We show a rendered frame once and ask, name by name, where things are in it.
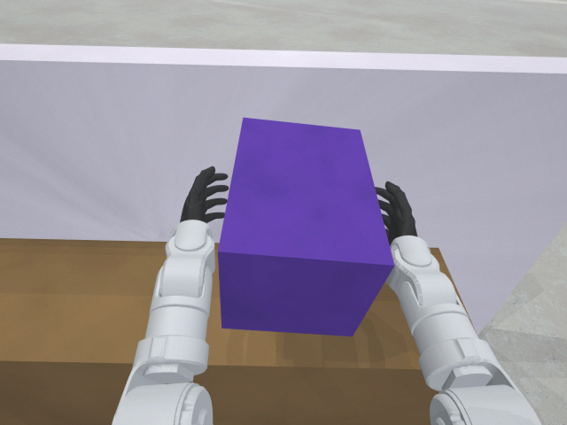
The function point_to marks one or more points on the left robot forearm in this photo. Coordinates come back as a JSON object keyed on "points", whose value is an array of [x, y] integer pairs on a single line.
{"points": [[175, 348]]}

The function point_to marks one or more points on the right robot forearm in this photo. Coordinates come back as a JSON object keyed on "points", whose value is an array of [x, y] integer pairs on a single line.
{"points": [[452, 355]]}

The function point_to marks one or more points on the left robot hand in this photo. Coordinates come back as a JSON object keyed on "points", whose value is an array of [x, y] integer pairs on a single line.
{"points": [[196, 205]]}

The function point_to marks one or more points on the pedestal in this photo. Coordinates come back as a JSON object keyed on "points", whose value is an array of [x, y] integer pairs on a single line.
{"points": [[73, 311]]}

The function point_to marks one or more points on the right robot hand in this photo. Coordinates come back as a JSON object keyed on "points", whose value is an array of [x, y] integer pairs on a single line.
{"points": [[400, 221]]}

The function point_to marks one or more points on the carton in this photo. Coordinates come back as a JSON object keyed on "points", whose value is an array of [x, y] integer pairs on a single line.
{"points": [[303, 246]]}

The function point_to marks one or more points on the left robot upper arm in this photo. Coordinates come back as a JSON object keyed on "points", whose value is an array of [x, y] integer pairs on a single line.
{"points": [[185, 403]]}

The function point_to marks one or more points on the right robot upper arm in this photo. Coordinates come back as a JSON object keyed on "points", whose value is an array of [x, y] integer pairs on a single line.
{"points": [[481, 405]]}

